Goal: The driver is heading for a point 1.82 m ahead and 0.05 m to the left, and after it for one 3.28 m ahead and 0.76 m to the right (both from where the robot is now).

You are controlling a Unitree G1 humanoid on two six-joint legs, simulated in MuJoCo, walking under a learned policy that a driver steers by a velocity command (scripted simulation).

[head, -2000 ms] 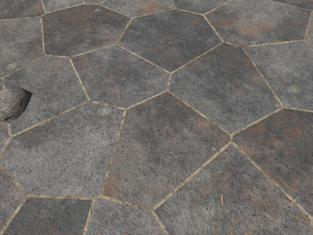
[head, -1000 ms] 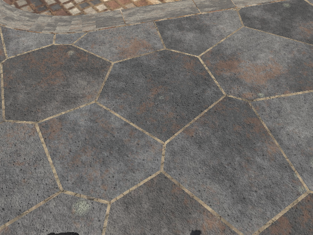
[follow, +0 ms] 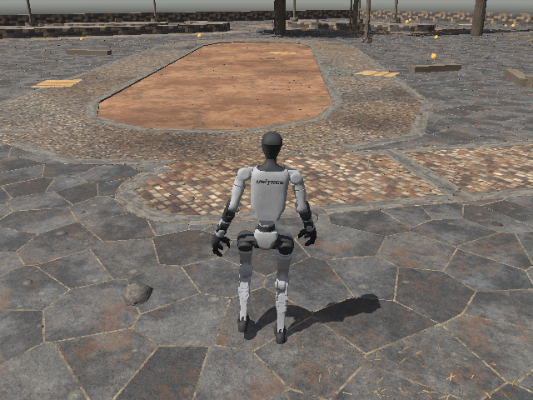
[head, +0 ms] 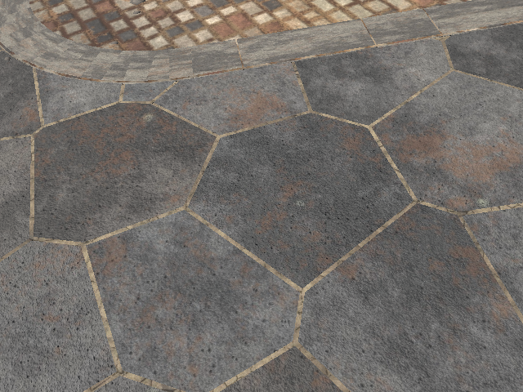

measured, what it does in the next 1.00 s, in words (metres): steps on the spot: left foot, then right foot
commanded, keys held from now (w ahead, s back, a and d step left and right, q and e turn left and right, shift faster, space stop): e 0.14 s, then no key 0.50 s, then q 0.36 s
